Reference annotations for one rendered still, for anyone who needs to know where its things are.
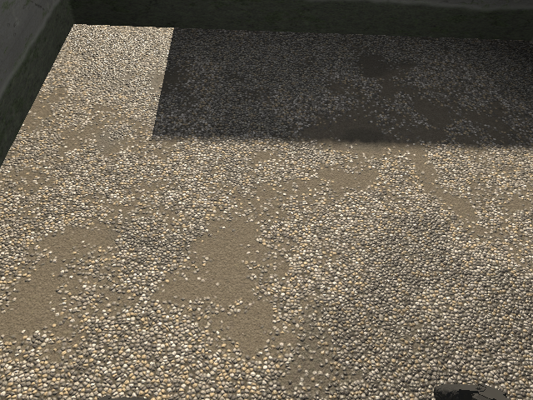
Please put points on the right robot hand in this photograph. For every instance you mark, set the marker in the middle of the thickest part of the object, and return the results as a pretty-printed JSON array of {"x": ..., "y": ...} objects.
[{"x": 468, "y": 392}]

